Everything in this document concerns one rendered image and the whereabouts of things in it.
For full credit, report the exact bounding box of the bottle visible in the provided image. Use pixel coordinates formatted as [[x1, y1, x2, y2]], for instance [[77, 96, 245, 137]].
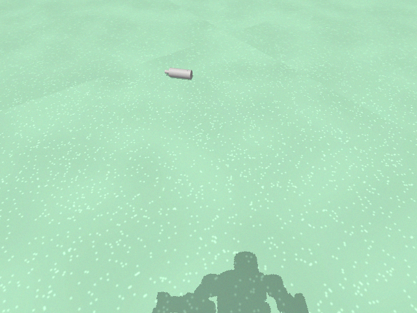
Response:
[[165, 68, 193, 79]]

